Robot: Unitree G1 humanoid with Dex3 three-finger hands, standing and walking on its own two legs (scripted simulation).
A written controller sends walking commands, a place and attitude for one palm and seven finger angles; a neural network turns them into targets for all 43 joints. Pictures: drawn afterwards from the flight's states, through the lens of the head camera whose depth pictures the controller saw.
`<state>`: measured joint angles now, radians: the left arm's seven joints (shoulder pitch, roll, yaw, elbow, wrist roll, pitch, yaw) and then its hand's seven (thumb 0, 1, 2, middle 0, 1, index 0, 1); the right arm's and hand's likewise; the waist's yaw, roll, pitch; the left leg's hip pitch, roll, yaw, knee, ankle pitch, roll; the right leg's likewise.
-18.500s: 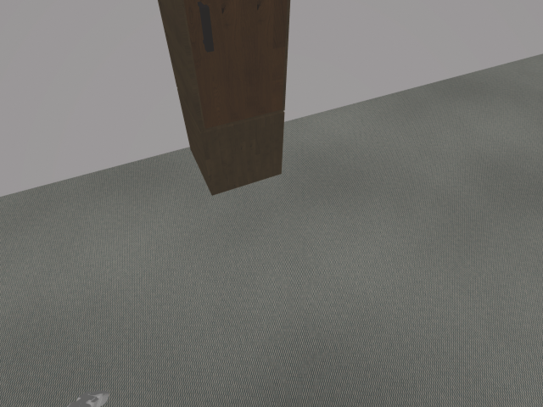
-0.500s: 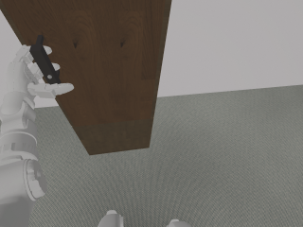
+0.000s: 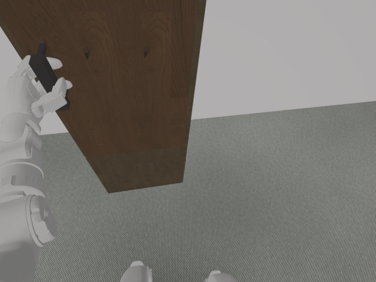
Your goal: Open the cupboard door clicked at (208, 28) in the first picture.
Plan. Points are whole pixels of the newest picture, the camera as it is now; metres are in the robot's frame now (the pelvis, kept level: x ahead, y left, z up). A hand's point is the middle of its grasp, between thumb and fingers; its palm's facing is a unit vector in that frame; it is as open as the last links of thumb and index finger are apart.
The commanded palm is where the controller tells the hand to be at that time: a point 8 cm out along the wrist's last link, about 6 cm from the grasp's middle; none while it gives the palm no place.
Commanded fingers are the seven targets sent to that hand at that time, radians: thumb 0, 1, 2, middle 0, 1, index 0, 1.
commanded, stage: pull the door open along its arc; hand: left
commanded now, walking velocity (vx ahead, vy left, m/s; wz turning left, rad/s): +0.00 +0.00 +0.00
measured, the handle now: (53, 78) +0.53 +0.27 +0.10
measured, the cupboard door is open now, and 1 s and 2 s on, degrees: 0 43 44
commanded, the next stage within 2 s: open thumb and fingers to let go in 1.02 s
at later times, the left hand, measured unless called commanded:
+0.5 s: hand (67, 124) +0.40 +0.21 +0.11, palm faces +0.10 -0.99 +0.05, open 6.4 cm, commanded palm +0.32 +0.26 +0.10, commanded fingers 0.00 0.90 0.90 -0.40 -1.35 -0.40 -1.35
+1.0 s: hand (127, 170) +0.30 +0.09 +0.12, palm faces +0.48 -0.87 +0.03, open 6.7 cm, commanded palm +0.23 +0.13 +0.10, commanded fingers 0.00 0.90 0.90 -0.40 -1.35 -0.40 -1.35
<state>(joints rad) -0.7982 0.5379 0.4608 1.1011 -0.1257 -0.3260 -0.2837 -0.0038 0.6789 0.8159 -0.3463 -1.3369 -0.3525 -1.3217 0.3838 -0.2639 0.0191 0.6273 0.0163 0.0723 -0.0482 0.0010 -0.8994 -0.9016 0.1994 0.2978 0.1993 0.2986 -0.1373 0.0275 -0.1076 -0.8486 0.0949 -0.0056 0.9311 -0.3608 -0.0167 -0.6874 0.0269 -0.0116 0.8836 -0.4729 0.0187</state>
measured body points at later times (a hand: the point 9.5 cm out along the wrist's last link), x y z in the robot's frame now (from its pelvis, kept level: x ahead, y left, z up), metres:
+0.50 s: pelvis +0.02 +0.00 +0.01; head +0.07 +0.00 +0.46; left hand +0.39 +0.26 +0.11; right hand +0.11 -0.26 -0.09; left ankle +0.04 +0.13 -0.69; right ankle -0.03 -0.14 -0.69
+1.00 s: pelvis +0.05 -0.04 +0.02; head +0.03 -0.06 +0.47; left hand +0.27 +0.14 +0.12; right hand +0.24 -0.24 -0.06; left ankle +0.05 +0.13 -0.69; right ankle -0.03 -0.14 -0.69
